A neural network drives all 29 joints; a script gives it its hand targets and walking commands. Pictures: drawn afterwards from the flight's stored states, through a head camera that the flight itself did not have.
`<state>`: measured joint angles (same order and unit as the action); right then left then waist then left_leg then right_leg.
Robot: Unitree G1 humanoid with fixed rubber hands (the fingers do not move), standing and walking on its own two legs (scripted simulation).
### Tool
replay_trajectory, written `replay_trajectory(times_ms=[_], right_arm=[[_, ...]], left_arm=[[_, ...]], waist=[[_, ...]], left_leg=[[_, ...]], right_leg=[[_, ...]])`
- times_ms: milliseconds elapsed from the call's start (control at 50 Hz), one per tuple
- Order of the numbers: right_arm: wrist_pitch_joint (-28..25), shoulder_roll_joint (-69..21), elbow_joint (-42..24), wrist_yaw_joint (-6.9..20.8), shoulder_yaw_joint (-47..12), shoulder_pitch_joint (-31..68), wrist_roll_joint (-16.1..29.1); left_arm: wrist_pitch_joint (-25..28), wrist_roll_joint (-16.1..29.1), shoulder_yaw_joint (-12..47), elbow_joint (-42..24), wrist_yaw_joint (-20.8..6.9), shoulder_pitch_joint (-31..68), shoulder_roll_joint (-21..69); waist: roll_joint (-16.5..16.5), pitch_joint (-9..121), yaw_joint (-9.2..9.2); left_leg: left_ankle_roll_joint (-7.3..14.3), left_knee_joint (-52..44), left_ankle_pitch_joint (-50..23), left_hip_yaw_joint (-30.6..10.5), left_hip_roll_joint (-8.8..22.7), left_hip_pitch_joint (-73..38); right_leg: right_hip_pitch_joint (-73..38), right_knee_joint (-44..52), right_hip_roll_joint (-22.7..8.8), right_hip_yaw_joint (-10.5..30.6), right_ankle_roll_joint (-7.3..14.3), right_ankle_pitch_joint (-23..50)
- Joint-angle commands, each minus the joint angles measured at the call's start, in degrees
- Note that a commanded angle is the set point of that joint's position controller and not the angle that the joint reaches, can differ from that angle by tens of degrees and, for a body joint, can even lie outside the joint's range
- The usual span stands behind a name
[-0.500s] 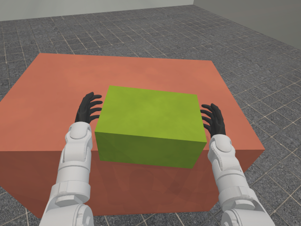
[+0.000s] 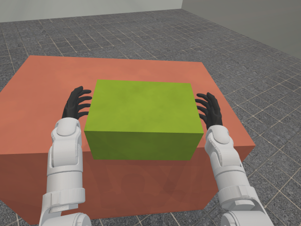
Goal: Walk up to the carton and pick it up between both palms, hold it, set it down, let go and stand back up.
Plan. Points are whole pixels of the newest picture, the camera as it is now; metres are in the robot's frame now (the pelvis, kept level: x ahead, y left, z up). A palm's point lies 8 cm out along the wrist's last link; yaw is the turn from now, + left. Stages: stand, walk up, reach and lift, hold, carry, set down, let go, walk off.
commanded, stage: reach and lift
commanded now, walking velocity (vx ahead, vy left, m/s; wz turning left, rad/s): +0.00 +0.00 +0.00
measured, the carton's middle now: (143, 120) +0.40 +0.01 +0.09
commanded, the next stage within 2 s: hold in 0.92 s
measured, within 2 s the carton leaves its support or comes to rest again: neither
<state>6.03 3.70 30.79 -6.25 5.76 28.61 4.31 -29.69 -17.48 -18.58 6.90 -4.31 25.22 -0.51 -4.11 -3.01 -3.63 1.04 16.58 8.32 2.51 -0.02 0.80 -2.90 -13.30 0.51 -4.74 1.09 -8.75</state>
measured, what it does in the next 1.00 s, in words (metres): stands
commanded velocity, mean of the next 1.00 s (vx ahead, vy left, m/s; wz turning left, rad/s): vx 0.00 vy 0.00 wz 0.00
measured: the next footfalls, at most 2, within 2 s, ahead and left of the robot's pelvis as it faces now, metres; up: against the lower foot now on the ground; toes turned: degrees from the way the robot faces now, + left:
none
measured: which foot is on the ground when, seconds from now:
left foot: down 0.00-1.00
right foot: down 0.00-1.00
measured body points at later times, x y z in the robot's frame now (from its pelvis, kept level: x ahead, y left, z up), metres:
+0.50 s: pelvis +0.00 -0.01 +0.00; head -0.03 +0.02 +0.45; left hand +0.37 +0.19 +0.16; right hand +0.36 -0.19 +0.16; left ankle +0.02 +0.10 -0.75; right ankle +0.00 -0.10 -0.75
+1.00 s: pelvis -0.01 +0.00 +0.00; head -0.04 +0.02 +0.45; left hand +0.36 +0.19 +0.17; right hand +0.36 -0.19 +0.17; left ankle +0.02 +0.10 -0.75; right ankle +0.00 -0.10 -0.75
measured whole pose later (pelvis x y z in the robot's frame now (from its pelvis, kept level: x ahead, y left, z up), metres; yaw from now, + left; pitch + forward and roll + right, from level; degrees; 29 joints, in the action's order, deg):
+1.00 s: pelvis -0.01 +0.00 +0.00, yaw -1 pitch -9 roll +0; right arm 10.0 4.0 28.7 -7.0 5.1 33.1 5.1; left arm -37.1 -20.0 -21.1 3.9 -5.7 29.4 -0.5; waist -3.8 -4.2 -4.4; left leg 0.8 15.5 7.7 3.1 0.3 -1.6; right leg -4.6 -13.3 0.7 -4.8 1.5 -8.5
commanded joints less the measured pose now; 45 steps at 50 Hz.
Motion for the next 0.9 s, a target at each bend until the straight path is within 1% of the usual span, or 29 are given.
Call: replay_trajectory(times_ms=[0,40,100,240,360,480,620,880], right_arm=[[-2.5,-20.3,-15.4,8.2,-17.7,30.4,2.3],[-1.9,-20.3,-14.8,8.6,-17.0,30.5,1.9],[-1.5,-20.6,-14.8,8.8,-16.8,31.3,1.7],[-0.5,-21.2,-14.1,8.0,-17.2,31.6,1.6],[-0.3,-21.5,-15.0,7.2,-18.0,31.0,1.8],[-0.3,-21.3,-16.2,6.8,-18.7,30.6,2.2],[0.0,-20.8,-16.3,6.9,-18.7,31.1,2.4],[1.2,-20.1,-14.1,7.8,-17.0,33.5,2.5]], left_arm=[[0.8,7.2,25.1,-6.1,-8.1,26.6,20.5],[0.1,7.0,24.5,-5.6,-8.2,26.9,20.3],[-0.6,6.8,23.6,-5.5,-8.4,27.3,20.2],[-1.6,5.8,20.4,-4.6,-9.6,27.7,19.2],[-1.8,5.5,19.8,-5.7,-10.2,28.2,18.6],[-1.9,5.7,20.6,-7.2,-10.3,28.7,18.3],[-2.4,5.8,20.7,-7.5,-10.2,29.3,18.1],[-4.2,5.4,19.5,-6.6,-10.1,32.0,17.8]], waist=[[5.8,15.6,-1.27],[5.4,14.2,-0.97],[4.8,14.5,-0.61],[2.8,14.6,-0.28],[3.0,14.7,-0.76],[3.8,14.8,-1.30],[4.0,14.5,-1.34],[3.8,14.1,-1.14]], left_leg=[[-3.6,0.0,-15.1,0.0,-0.2,-10.1],[-3.1,-1.3,-10.7,0.2,0.1,-8.7],[-2.5,-1.8,-8.8,0.5,0.1,-8.4],[-1.5,-1.7,-8.5,1.4,-0.6,-7.4],[-1.7,-1.2,-10.5,1.6,-0.9,-7.7],[-2.2,-0.7,-12.2,1.4,-1.0,-8.5],[-2.3,-0.8,-11.9,1.3,-0.7,-9.1],[-1.8,-1.6,-9.2,1.5,-0.4,-9.2]], right_leg=[[3.6,1.4,1.6,-2.3,-1.3,7.9],[4.2,1.8,1.2,-2.3,-1.2,5.4],[3.5,1.8,0.9,-2.1,-1.3,5.2],[-0.1,1.5,0.3,-1.2,-2.1,9.4],[-2.3,0.8,0.2,-1.1,-2.5,13.1],[-2.5,0.5,0.3,-1.4,-2.5,14.5],[-1.7,0.7,0.4,-1.7,-2.4,13.0],[-0.1,1.4,0.4,-1.8,-2.0,8.9]])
